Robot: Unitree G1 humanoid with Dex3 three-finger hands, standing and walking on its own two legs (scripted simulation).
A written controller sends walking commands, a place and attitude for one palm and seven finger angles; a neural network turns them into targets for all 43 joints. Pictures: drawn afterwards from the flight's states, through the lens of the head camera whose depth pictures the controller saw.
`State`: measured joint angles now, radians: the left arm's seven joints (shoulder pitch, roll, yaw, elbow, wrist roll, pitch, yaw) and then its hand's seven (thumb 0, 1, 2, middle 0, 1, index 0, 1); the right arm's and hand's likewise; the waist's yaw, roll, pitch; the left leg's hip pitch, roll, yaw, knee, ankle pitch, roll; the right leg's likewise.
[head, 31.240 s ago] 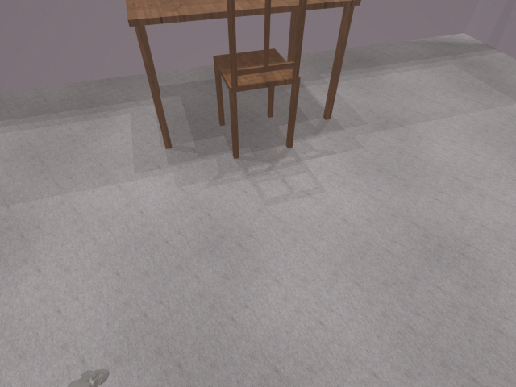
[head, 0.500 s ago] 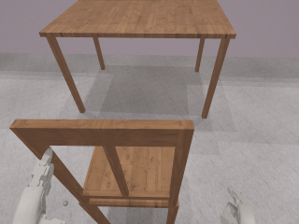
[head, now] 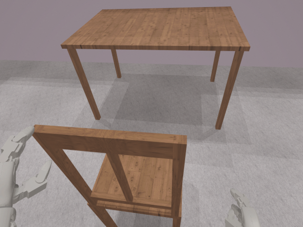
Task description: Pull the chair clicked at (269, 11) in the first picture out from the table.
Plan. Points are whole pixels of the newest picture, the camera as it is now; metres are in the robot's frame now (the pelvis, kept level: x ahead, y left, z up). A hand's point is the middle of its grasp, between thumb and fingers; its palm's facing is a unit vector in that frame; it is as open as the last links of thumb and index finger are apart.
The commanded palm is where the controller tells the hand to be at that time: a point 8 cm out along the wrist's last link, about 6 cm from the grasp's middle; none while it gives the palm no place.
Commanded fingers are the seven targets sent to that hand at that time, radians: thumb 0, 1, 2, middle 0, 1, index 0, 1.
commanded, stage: draw the hand back to the body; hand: left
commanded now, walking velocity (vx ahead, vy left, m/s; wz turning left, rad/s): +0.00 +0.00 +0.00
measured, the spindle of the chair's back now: (122, 179) +0.27 +0.14 -0.06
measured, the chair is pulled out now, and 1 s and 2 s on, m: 0.66 0.66 0.66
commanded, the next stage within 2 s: step back with the hand held close in 0.42 s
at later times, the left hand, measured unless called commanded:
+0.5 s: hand (40, 162) +0.19 +0.25 +0.16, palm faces +0.46 -0.78 -0.44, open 7.4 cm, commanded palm +0.14 +0.29 +0.18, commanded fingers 0.00 0.90 0.90 -0.20 -0.30 -0.20 -0.30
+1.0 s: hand (22, 170) +0.17 +0.28 +0.16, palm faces +0.37 -0.76 -0.53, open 7.4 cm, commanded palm +0.11 +0.32 +0.18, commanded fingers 0.00 0.90 0.90 -0.20 -0.30 -0.20 -0.30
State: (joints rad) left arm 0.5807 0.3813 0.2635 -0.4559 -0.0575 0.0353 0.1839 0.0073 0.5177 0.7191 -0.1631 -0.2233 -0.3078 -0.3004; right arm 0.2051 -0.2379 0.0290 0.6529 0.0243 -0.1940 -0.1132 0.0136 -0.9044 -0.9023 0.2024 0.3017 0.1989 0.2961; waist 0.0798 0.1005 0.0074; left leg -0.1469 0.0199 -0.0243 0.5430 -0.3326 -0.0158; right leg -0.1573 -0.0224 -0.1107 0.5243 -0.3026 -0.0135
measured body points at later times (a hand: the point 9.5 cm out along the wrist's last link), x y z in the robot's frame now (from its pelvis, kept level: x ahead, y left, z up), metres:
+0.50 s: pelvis +0.00 +0.00 +0.01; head -0.02 -0.04 +0.45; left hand +0.16 +0.29 +0.19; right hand +0.17 -0.25 -0.09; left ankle -0.02 +0.13 -0.73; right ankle -0.01 -0.11 -0.73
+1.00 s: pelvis -0.04 +0.02 +0.00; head -0.02 +0.02 +0.45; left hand +0.14 +0.32 +0.19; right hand +0.12 -0.22 -0.09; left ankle -0.02 +0.13 -0.73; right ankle -0.01 -0.11 -0.73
